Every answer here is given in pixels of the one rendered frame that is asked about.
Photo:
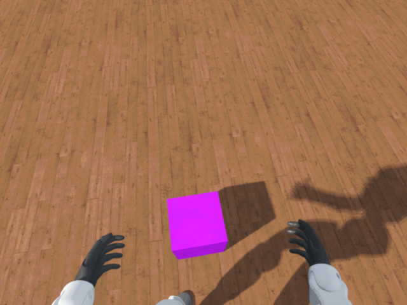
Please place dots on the carton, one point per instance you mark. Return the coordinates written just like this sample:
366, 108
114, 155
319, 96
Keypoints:
196, 225

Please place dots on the left robot hand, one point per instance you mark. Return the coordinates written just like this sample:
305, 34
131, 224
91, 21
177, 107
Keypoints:
93, 266

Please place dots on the right robot forearm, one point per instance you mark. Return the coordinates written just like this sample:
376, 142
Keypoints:
326, 286

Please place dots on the left robot forearm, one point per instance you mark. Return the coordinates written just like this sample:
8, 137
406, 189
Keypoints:
77, 292

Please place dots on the left robot foot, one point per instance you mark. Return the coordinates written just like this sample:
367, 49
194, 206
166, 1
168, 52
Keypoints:
186, 298

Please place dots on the right robot hand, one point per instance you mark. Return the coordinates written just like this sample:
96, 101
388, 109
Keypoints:
315, 252

